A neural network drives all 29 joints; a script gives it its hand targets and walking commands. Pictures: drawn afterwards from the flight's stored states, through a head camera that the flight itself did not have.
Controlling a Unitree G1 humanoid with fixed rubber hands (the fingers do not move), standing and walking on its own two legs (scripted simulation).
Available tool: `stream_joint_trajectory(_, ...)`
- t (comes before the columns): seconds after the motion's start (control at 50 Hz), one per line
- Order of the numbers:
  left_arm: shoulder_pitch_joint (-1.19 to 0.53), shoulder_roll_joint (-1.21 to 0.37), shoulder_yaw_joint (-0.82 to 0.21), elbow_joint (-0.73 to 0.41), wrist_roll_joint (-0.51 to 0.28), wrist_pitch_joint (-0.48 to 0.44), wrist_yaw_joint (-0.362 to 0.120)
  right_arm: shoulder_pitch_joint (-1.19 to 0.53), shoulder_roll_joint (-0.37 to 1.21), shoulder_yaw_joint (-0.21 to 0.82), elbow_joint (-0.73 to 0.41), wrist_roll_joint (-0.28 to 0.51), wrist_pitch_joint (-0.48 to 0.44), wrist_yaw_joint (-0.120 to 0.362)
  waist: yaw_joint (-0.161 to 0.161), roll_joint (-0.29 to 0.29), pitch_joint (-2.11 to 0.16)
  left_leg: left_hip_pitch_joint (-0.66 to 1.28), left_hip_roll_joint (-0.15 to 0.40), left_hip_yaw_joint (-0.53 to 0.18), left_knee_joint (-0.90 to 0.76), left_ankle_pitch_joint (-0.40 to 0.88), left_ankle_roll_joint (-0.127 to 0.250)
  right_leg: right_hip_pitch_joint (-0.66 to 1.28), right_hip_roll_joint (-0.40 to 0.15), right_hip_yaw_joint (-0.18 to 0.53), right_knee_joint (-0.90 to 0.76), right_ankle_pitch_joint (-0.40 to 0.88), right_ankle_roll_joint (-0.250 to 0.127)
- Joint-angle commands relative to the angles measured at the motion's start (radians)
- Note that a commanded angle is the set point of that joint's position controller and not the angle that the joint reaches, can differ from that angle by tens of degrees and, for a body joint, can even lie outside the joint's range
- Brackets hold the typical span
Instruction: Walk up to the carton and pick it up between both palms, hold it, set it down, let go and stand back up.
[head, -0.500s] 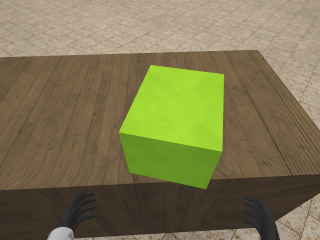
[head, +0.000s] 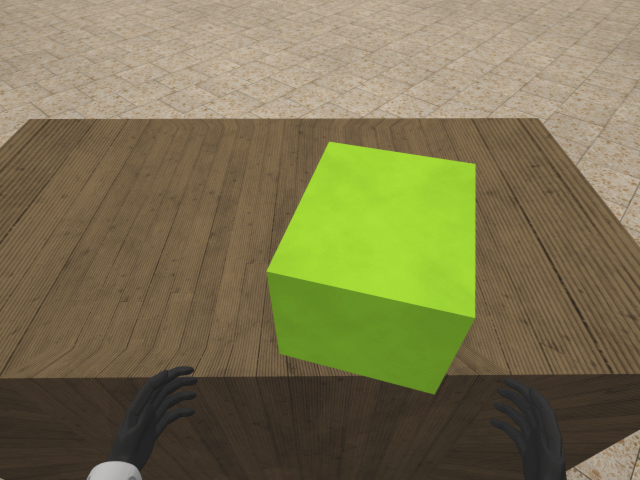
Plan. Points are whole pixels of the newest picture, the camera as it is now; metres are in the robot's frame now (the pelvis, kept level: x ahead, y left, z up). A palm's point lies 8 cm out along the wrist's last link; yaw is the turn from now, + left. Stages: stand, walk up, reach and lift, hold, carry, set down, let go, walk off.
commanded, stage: reach and lift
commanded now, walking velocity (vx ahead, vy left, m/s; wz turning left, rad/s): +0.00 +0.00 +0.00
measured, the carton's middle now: (377, 258) +0.43 -0.06 +0.01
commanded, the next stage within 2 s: none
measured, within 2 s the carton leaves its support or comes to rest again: neither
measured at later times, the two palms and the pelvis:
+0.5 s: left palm (155, 359) +0.24 +0.23 +0.05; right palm (541, 385) +0.21 -0.22 +0.04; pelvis -0.02 -0.01 +0.00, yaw +0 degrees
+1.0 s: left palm (171, 291) +0.32 +0.22 +0.08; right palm (539, 324) +0.27 -0.23 +0.07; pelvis -0.01 -0.02 +0.01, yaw +0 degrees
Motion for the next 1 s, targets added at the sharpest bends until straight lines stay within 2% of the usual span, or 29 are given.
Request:
stream_joint_trajectory(0.0, -0.106, 0.177, 0.06, -0.181, -0.033, -0.052, 0.003, -0.072, -0.074, -0.028, -0.234, 0.023, -0.019, -0.01, 0.001, 0.092, -0.038, -0.091, 0.014, -0.052, -0.099, 0.483, -0.114, -0.031, -0.003, 0.03, -0.035, 0.175, -0.09)
stream_joint_trajectory(0.02, -0.111, 0.182, 0.06, -0.176, -0.046, -0.048, 0.002, -0.08, -0.089, -0.024, -0.229, 0.021, -0.006, -0.014, -0.013, 0.082, -0.035, -0.11, 0.014, -0.053, -0.104, 0.461, -0.107, -0.026, -0.003, 0.02, -0.034, 0.167, -0.093)
stream_joint_trajectory(0.04, -0.117, 0.176, 0.06, -0.174, -0.044, -0.044, 0.003, -0.085, -0.076, -0.022, -0.229, 0.011, 0.004, -0.014, 0.0, 0.085, -0.041, -0.114, 0.015, -0.05, -0.108, 0.42, -0.111, -0.02, -0.003, 0.028, -0.034, 0.133, -0.095)
stream_joint_trajectory(0.08, -0.183, 0.183, 0.038, -0.173, -0.066, -0.028, 0.004, -0.128, -0.078, -0.039, -0.25, 0.007, 0.05, -0.016, -0.015, 0.081, -0.039, -0.148, 0.023, -0.054, -0.129, 0.328, -0.1, -0.027, -0.013, 0.037, -0.032, 0.061, -0.104)
stream_joint_trajectory(0.1, -0.218, 0.182, 0.029, -0.17, -0.059, -0.013, 0.009, -0.151, -0.072, -0.044, -0.258, 0.006, 0.08, -0.016, -0.008, 0.107, -0.02, -0.168, 0.023, -0.057, -0.154, 0.288, -0.099, -0.022, -0.016, 0.036, -0.035, 0.034, -0.104)
stream_joint_trajectory(0.14, -0.287, 0.177, 0.02, -0.203, -0.076, 0.008, 0.025, -0.21, -0.085, -0.06, -0.294, 0.0, 0.123, -0.016, -0.019, 0.11, -0.042, -0.21, 0.03, -0.069, -0.175, 0.199, -0.091, -0.009, -0.013, 0.039, -0.023, -0.011, -0.108)
stream_joint_trajectory(0.16, -0.314, 0.2, 0.025, -0.193, -0.093, 0.023, 0.027, -0.234, -0.088, -0.071, -0.302, -0.007, 0.149, -0.015, -0.017, 0.097, -0.051, -0.213, 0.024, -0.06, -0.175, 0.193, -0.079, -0.011, -0.023, 0.044, -0.024, 0.0, -0.105)
stream_joint_trajectory(0.18, -0.35, 0.192, 0.019, -0.213, -0.09, 0.041, 0.029, -0.254, -0.088, -0.077, -0.288, -0.014, 0.177, -0.02, -0.035, 0.097, -0.049, -0.212, 0.029, -0.069, -0.181, 0.202, -0.09, -0.005, -0.017, 0.039, -0.02, 0.017, -0.106)
stream_joint_trajectory(0.2, -0.358, 0.219, 0.039, -0.215, -0.1, 0.054, 0.029, -0.241, -0.089, -0.07, -0.318, -0.011, 0.202, -0.022, -0.024, 0.088, -0.077, -0.206, 0.025, -0.059, -0.179, 0.211, -0.076, 0.009, -0.024, 0.046, -0.014, 0.031, -0.104)
stream_joint_trajectory(0.24, -0.393, 0.216, 0.035, -0.206, -0.097, 0.092, 0.028, -0.302, -0.104, -0.07, -0.329, 0.012, 0.247, -0.029, -0.031, 0.089, -0.081, -0.22, 0.032, -0.059, -0.175, 0.238, -0.078, 0.024, -0.022, 0.05, -0.006, 0.062, -0.102)
stream_joint_trajectory(0.26, -0.375, 0.199, 0.032, -0.233, -0.089, 0.105, 0.03, -0.281, -0.101, -0.082, -0.343, -0.002, 0.267, -0.032, -0.044, 0.084, -0.082, -0.192, 0.036, -0.069, -0.186, 0.249, -0.08, 0.018, -0.015, 0.038, -0.003, 0.075, -0.094)
stream_joint_trajectory(0.32, -0.462, 0.206, 0.067, -0.163, -0.08, 0.171, 0.018, -0.385, -0.115, -0.063, -0.346, -0.002, 0.342, -0.043, -0.025, 0.039, -0.03, -0.232, 0.028, -0.05, -0.203, 0.151, -0.057, 0.022, -0.026, 0.047, -0.028, 0.015, -0.092)
stream_joint_trajectory(0.4, -0.549, 0.205, 0.082, -0.172, -0.072, 0.221, 0.017, -0.445, -0.127, -0.068, -0.347, 0.013, 0.412, -0.041, -0.028, 0.062, -0.079, -0.239, 0.03, -0.052, -0.205, 0.191, -0.062, 0.024, -0.026, 0.046, -0.015, 0.046, -0.091)
stream_joint_trajectory(0.42, -0.562, 0.21, 0.094, -0.198, -0.066, 0.231, 0.021, -0.469, -0.131, -0.076, -0.39, 0.011, 0.415, -0.044, -0.023, 0.063, -0.12, -0.225, 0.023, -0.043, -0.201, 0.207, -0.067, 0.028, -0.026, 0.05, -0.015, 0.068, -0.094)
stream_joint_trajectory(0.44, -0.529, 0.204, 0.106, -0.159, -0.066, 0.243, 0.012, -0.454, -0.13, -0.084, -0.364, 0.012, 0.427, -0.046, -0.031, 0.033, -0.101, -0.21, 0.021, -0.038, -0.203, 0.195, -0.063, 0.022, -0.023, 0.041, -0.022, 0.068, -0.087)
stream_joint_trajectory(0.56, -0.636, 0.228, 0.151, -0.193, -0.052, 0.276, 0.005, -0.522, -0.13, -0.061, -0.405, 0.027, 0.447, -0.055, -0.023, 0.046, -0.21, -0.17, 0.006, -0.014, -0.173, 0.292, -0.068, 0.032, -0.022, 0.04, -0.02, 0.138, -0.074)
stream_joint_trajectory(0.64, -0.669, 0.224, 0.16, -0.194, -0.04, 0.299, 0.004, -0.557, -0.14, -0.049, -0.418, 0.033, 0.445, -0.063, -0.028, 0.053, -0.308, -0.127, 0.0, -0.006, -0.145, 0.423, -0.076, 0.048, -0.009, 0.029, -0.002, 0.266, -0.062)
stream_joint_trajectory(0.68, -0.693, 0.232, 0.163, -0.173, -0.041, 0.316, -0.007, -0.588, -0.158, -0.048, -0.399, 0.05, 0.446, -0.071, -0.031, 0.014, -0.287, -0.121, -0.009, 0.002, -0.139, 0.433, -0.072, 0.044, -0.008, 0.025, -0.004, 0.311, -0.05)
stream_joint_trajectory(0.7, -0.679, 0.239, 0.183, -0.189, -0.029, 0.32, -0.012, -0.551, -0.135, -0.039, -0.414, 0.052, 0.445, -0.08, -0.024, 0.024, -0.325, -0.098, -0.017, 0.012, -0.136, 0.46, -0.073, 0.066, -0.01, 0.033, -0.007, 0.367, -0.042)
stream_joint_trajectory(0.72, -0.734, 0.246, 0.192, -0.207, -0.045, 0.323, -0.015, -0.592, -0.156, -0.053, -0.436, 0.05, 0.442, -0.085, -0.041, 0.023, -0.353, -0.11, -0.024, 0.005, -0.129, 0.472, -0.069, 0.077, -0.01, 0.028, 0.003, 0.411, -0.038)
stream_joint_trajectory(0.76, -0.757, 0.264, 0.198, -0.195, -0.033, 0.334, -0.029, -0.599, -0.138, -0.017, -0.405, 0.076, 0.444, -0.091, -0.033, 0.028, -0.359, -0.099, -0.026, 0.016, -0.121, 0.498, -0.074, 0.081, -0.008, 0.032, 0.006, 0.434, -0.032)
stream_joint_trajectory(0.78, -0.765, 0.261, 0.196, -0.217, -0.042, 0.336, -0.026, -0.594, -0.144, -0.04, -0.415, 0.07, 0.444, -0.093, -0.057, 0.038, -0.36, -0.093, -0.023, 0.009, -0.124, 0.487, -0.073, 0.074, -0.004, 0.025, 0.001, 0.422, -0.035)
stream_joint_trajectory(0.8, -0.734, 0.258, 0.211, -0.208, -0.029, 0.347, -0.026, -0.58, -0.145, -0.028, -0.416, 0.07, 0.443, -0.094, -0.03, 0.042, -0.379, -0.077, -0.024, 0.011, -0.13, 0.511, -0.075, 0.09, -0.007, 0.029, -0.006, 0.436, -0.032)
stream_joint_trajectory(0.84, -0.805, 0.261, 0.203, -0.193, -0.02, 0.364, -0.026, -0.625, -0.152, -0.033, -0.397, 0.083, 0.455, -0.102, -0.052, 0.06, -0.365, -0.076, -0.029, 0.011, -0.134, 0.498, -0.075, 0.089, -0.013, 0.028, -0.005, 0.47, -0.028)
stream_joint_trajectory(0.86, -0.804, 0.25, 0.198, -0.225, -0.018, 0.369, -0.027, -0.643, -0.173, -0.041, -0.432, 0.077, 0.448, -0.101, -0.049, 0.051, -0.378, -0.071, -0.028, 0.01, -0.128, 0.535, -0.085, 0.097, 0.003, 0.021, -0.006, 0.486, -0.027)
stream_joint_trajectory(0.9, -0.822, 0.249, 0.196, -0.221, -0.013, 0.393, -0.032, -0.654, -0.177, -0.054, -0.399, 0.083, 0.452, -0.103, -0.066, 0.086, -0.378, -0.037, -0.031, 0.008, -0.126, 0.575, -0.091, 0.082, 0.01, 0.016, -0.018, 0.495, -0.032)
stream_joint_trajectory(0.92, -0.82, 0.254, 0.206, -0.217, -0.016, 0.406, -0.028, -0.669, -0.193, -0.048, -0.411, 0.094, 0.45, -0.103, -0.06, 0.069, -0.388, -0.037, -0.03, 0.013, -0.121, 0.582, -0.09, 0.087, 0.009, 0.013, -0.018, 0.496, -0.029)
stream_joint_trajectory(0.94, -0.864, 0.251, 0.204, -0.175, -0.013, 0.409, -0.036, -0.688, -0.177, -0.042, -0.344, 0.09, 0.464, -0.101, -0.066, 0.071, -0.348, -0.059, -0.031, 0.015, -0.125, 0.538, -0.091, 0.057, 0.014, 0.015, -0.027, 0.444, -0.036)
stream_joint_trajectory(0.98, -0.89, 0.249, 0.195, -0.155, -0.009, 0.422, -0.028, -0.727, -0.185, -0.053, -0.377, 0.097, 0.469, -0.1, -0.06, 0.055, -0.368, -0.071, -0.031, 0.018, -0.135, 0.522, -0.083, 0.068, 0.013, 0.008, -0.026, 0.448, -0.033)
